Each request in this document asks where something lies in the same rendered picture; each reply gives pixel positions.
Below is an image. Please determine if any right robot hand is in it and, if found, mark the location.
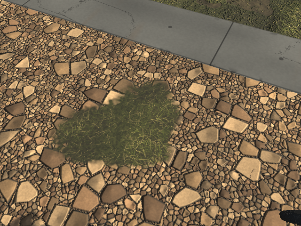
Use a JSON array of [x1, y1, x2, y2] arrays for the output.
[[279, 210, 301, 226]]

